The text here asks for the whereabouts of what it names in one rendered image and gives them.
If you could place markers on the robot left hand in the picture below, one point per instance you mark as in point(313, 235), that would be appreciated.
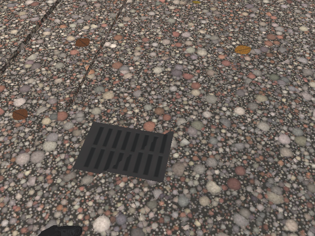
point(65, 230)

